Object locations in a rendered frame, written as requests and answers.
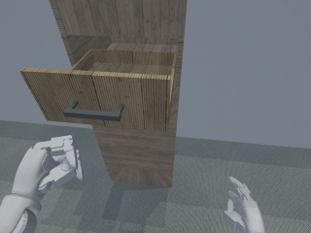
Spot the robot right hand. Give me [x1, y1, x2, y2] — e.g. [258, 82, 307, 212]
[225, 176, 265, 233]

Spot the handle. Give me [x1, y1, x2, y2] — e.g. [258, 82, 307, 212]
[63, 100, 124, 121]

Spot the drawer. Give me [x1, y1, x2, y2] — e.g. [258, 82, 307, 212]
[20, 49, 177, 132]

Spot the robot left hand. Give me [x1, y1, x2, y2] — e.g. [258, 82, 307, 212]
[12, 135, 85, 202]

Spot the robot left forearm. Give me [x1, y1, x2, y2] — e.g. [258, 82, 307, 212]
[0, 193, 42, 233]

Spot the cabinet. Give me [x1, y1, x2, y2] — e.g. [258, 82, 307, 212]
[49, 0, 188, 187]

